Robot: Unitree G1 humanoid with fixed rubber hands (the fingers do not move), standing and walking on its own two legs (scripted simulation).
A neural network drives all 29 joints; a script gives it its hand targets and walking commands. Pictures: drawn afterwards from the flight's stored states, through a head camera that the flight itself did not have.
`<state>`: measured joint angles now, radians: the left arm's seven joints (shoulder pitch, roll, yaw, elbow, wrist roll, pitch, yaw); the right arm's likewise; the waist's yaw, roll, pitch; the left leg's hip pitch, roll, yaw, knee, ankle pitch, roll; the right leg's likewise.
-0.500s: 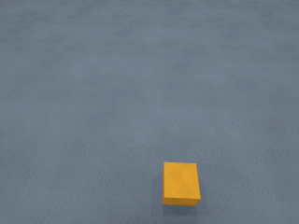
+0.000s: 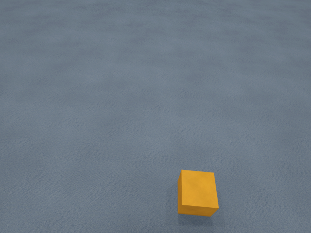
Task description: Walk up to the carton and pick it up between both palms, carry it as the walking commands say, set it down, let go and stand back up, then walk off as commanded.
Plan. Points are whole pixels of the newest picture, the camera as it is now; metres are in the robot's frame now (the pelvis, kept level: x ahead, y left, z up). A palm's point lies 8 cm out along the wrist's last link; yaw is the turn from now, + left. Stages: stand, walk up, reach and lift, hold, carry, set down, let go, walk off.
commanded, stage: walk off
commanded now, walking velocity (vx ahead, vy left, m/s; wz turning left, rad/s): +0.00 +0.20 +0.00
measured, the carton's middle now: (195, 193) +0.47 -0.26 -0.68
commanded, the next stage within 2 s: none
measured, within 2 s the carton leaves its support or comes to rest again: neither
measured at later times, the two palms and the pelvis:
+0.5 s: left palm out of the picture +0.06 +0.28 -0.12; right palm out of the picture +0.01 -0.25 -0.12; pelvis -0.03 +0.02 +0.00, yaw -4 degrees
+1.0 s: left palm out of the picture -0.01 +0.29 -0.11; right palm out of the picture -0.01 -0.23 -0.12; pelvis -0.06 +0.03 +0.01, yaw -2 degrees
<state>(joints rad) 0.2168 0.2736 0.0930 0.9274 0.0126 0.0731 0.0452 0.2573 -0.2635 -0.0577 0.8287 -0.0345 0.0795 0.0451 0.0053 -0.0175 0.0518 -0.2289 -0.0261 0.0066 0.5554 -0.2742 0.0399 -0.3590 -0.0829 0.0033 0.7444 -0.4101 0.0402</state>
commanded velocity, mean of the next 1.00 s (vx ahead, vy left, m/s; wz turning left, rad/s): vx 0.00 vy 0.20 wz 0.00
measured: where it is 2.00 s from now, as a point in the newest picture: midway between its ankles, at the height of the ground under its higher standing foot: outside the picture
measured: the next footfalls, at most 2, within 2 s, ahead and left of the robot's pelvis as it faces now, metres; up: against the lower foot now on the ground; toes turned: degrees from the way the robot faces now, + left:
right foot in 0.58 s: +0.03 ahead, -0.10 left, +0.00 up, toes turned -4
left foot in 1.10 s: -0.01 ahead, +0.18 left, +0.00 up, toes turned -5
